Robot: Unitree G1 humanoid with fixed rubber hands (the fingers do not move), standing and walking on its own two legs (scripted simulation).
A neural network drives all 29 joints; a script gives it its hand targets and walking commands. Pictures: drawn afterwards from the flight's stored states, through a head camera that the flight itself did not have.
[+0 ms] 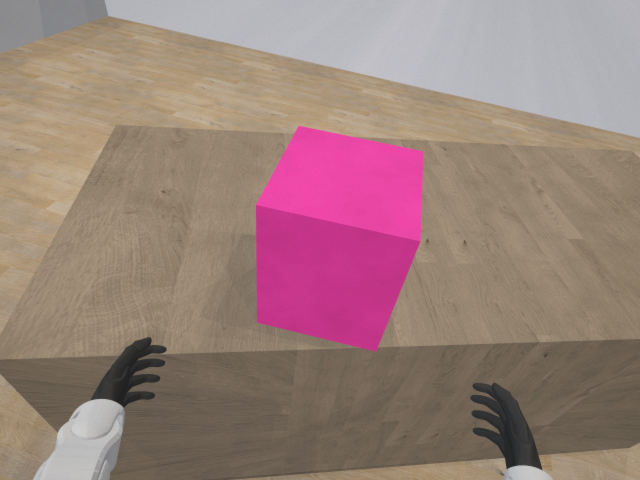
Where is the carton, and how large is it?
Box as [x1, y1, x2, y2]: [256, 126, 422, 350]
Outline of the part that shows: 298,126 256,204 257,322 371,350 376,350 420,240 422,151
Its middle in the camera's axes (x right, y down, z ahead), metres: +0.02 -0.01 +0.62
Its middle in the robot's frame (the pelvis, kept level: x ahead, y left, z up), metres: +0.45 -0.03 +0.04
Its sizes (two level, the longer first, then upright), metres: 0.210 0.200 0.250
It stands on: a pedestal, 0.68 m high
